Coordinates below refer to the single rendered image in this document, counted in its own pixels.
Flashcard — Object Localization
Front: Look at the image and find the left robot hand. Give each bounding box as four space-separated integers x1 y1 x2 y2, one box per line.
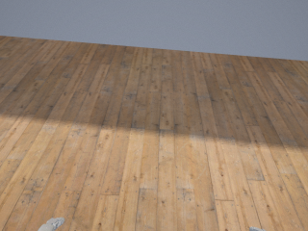
38 218 64 231

